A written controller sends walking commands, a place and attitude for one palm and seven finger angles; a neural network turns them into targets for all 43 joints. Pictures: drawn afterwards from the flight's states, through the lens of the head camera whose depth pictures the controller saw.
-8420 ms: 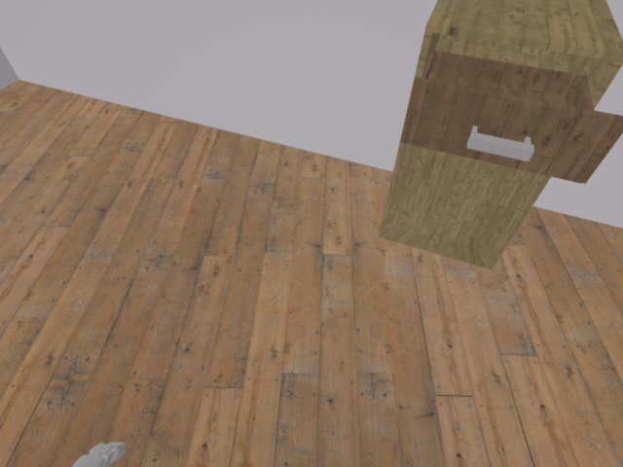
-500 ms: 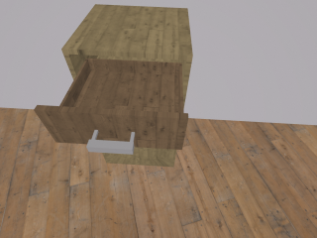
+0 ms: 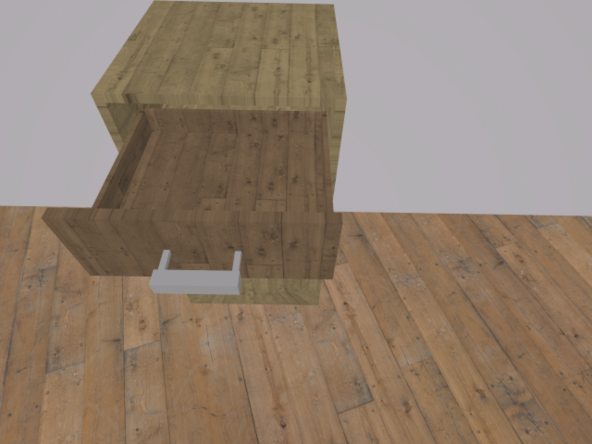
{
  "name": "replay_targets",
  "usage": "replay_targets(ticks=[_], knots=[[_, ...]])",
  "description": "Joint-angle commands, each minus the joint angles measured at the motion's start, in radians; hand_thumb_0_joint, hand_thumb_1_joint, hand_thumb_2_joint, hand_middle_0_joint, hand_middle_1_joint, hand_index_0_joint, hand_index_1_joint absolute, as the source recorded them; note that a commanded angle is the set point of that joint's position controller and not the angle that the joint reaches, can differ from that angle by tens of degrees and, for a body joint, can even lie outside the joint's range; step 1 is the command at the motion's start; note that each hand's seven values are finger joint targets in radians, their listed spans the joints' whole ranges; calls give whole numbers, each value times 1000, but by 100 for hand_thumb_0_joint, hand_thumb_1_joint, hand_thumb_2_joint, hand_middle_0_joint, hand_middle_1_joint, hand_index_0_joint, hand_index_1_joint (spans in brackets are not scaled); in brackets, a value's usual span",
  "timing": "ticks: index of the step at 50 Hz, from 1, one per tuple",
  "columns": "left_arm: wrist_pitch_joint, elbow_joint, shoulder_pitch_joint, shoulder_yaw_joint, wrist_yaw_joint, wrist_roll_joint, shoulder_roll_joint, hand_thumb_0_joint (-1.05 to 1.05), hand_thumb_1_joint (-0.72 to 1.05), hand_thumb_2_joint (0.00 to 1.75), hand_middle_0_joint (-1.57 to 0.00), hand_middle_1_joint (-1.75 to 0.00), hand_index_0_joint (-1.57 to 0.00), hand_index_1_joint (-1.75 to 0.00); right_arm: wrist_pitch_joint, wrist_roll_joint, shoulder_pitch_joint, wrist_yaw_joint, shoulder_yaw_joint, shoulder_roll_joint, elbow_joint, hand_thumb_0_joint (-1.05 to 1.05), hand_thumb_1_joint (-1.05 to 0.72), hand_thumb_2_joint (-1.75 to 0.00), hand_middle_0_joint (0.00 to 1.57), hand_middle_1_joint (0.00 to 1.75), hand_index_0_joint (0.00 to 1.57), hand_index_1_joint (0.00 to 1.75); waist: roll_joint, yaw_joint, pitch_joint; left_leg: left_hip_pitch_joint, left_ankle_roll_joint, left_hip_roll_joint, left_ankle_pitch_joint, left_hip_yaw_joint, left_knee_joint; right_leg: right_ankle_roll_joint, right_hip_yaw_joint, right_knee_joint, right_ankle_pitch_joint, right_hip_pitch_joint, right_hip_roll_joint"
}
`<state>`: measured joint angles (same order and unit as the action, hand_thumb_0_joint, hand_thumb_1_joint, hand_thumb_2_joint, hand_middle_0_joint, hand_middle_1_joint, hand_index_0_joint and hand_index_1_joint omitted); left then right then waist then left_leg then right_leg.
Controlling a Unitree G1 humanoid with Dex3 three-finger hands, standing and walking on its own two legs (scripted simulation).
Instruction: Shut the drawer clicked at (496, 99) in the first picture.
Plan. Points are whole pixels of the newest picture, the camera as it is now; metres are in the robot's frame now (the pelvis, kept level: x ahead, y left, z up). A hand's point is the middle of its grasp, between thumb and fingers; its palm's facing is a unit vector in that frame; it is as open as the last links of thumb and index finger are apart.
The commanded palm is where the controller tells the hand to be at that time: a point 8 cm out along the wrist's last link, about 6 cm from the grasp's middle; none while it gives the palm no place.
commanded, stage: look again from close up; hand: left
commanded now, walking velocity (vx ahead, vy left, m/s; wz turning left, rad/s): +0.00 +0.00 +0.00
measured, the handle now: (199, 269) +0.36 +0.17 +0.00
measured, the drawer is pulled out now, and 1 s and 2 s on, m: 0.28 0.28 0.28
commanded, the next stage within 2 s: shuffle to correct the standing spot in 0.42 s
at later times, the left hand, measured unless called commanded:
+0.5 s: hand out of the picture -0.01 +0.13 -0.17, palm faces +0.02 -0.98 -0.19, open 7.3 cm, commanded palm none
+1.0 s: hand out of the picture +0.03 +0.12 -0.18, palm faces +0.06 -0.98 -0.19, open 7.3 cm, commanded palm none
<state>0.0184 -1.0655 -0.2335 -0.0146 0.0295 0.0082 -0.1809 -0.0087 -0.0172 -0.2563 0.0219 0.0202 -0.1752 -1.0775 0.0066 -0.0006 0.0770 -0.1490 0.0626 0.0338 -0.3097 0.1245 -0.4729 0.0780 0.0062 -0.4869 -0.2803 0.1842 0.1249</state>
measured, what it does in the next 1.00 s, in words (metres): shifts its weight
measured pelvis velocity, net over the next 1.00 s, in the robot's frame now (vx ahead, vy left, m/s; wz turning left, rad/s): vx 0.05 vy -0.05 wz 0.01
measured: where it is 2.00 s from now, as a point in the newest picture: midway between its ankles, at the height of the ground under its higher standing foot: outside the picture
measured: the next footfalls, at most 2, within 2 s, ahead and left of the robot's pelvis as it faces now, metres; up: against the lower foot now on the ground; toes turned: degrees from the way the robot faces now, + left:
left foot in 1.42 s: +0.09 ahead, +0.06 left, +0.00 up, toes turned +4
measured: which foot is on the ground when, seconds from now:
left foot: down 0.00-1.00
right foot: down 0.00-1.00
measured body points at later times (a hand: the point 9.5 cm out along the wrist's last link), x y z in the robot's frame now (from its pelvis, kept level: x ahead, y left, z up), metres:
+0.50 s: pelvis +0.00 -0.04 +0.00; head +0.02 -0.04 +0.45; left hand -0.01 +0.18 -0.15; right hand +0.01 -0.26 -0.16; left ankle -0.03 +0.07 -0.74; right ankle -0.02 -0.18 -0.74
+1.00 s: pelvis +0.05 -0.05 -0.01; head +0.08 -0.05 +0.44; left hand +0.03 +0.18 -0.17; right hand +0.01 -0.25 -0.17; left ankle -0.03 +0.07 -0.73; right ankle -0.02 -0.18 -0.73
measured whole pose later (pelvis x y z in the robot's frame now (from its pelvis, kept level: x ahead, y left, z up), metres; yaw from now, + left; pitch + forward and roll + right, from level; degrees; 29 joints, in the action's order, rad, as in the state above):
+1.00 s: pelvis +0.05 -0.05 -0.01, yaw +1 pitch +0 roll +0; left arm -0.02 -1.11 -0.30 0.02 0.03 0.01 -0.14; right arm -0.02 -0.02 -0.34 0.04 0.02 -0.12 -1.13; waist 0.00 0.00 0.06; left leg -0.15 -0.01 -0.04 -0.41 0.08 -0.59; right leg 0.03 0.07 -0.59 -0.41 0.17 0.07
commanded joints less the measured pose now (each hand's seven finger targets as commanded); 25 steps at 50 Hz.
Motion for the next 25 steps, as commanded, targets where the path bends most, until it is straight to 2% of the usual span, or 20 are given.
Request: replay_targets(ticks=[1, 3, 8, 9, 11, 15, 23, 25], knots=[[-17, 20, -72, 26, 12, 3, -102, 0, 90, 90, -20, -30, -20, -30, -20, 6, -39, 6, -28, -116, 30, 0, -90, -90, 20, 30, 20, 30, -27, -8, -39, 3, -26, -137, 363, -124, 109, -78, 4, 26, 210, -18, -6], [-20, 15, -74, 26, 12, 4, -97, 0, 90, 90, -20, -30, -20, -30, -20, 7, -48, 5, -28, -108, 23, 0, -90, -90, 20, 30, 20, 30, 0, -5, -41, 0, -26, -133, 335, -122, 108, -79, 0, 33, 222, -22, -2], [-23, 3, -81, 26, 12, 5, -88, 0, 90, 90, -20, -30, -20, -30, -20, 8, -54, 6, -28, -94, 7, 0, -90, -90, 20, 30, 20, 30, -10, -4, -35, 3, -29, -131, 310, -113, 109, -80, -5, 47, 227, -14, -4], [-24, 0, -80, 25, 11, 5, -88, 0, 90, 90, -20, -30, -20, -30, -19, 8, -50, 6, -28, -87, 2, 0, -90, -90, 20, 30, 20, 30, 0, -6, -17, -3, -27, -132, 293, -112, 116, -82, -4, 55, 221, -8, -5], [-27, -5, -84, 25, 11, 6, -83, 0, 90, 90, -20, -30, -20, -30, -19, 7, -52, 5, -28, -86, 0, 0, -90, -90, 20, 30, 20, 30, 17, -3, -28, 6, -30, -129, 290, -111, 111, -83, -8, 58, 240, -6, 0], [-29, -12, -89, 26, 11, 6, -78, 0, 90, 90, -20, -30, -20, -30, -19, 9, -53, 5, -27, -79, -9, 0, -90, -90, 20, 30, 20, 30, 0, -5, -19, 3, -34, -131, 267, -105, 118, -85, -11, 70, 223, -1, -3], [-37, -21, -100, 24, 10, 6, -74, 0, 90, 90, -20, -30, -20, -30, -18, 9, -56, 5, -26, -69, -18, 0, -90, -90, 20, 30, 20, 30, 21, -2, -35, 19, -40, -134, 253, -100, 118, -91, -20, 86, 249, -1, -1], [-36, -23, -104, 22, 9, 6, -72, 0, 90, 90, -20, -30, -20, -30, -16, 9, -50, 5, -26, -67, -21, 0, -90, -90, 20, 30, 20, 30, 9, -6, -7, 7, -42, -133, 225, -98, 124, -91, -20, 98, 222, 12, -2]])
